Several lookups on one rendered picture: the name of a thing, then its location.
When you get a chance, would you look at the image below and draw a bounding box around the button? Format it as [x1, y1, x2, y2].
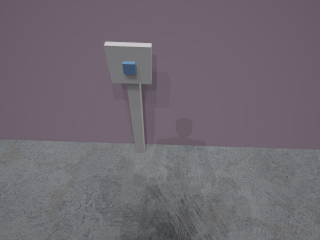
[122, 61, 136, 75]

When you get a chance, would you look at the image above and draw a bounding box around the panel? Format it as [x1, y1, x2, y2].
[104, 41, 152, 153]

